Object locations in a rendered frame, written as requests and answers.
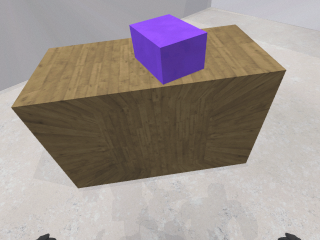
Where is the carton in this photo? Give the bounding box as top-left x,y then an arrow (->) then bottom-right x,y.
129,14 -> 208,85

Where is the pedestal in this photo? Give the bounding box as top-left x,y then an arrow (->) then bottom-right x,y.
11,24 -> 286,189

